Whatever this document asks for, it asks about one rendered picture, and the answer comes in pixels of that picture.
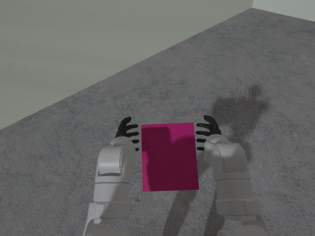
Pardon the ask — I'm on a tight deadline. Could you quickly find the robot left forearm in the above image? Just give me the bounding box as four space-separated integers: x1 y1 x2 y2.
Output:
83 136 137 236

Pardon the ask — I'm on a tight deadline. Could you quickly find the left robot hand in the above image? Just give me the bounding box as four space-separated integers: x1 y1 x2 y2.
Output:
115 116 140 151

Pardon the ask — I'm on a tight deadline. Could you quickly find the carton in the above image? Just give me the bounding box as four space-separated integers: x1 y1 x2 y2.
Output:
141 122 199 192

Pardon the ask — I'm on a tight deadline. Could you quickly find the robot right forearm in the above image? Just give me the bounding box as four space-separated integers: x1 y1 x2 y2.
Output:
204 134 272 236

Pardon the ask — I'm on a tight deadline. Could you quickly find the right robot hand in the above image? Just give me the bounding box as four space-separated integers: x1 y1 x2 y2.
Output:
196 115 221 150

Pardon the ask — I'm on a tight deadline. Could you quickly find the right robot upper arm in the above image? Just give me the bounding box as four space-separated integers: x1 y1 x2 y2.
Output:
217 224 269 236

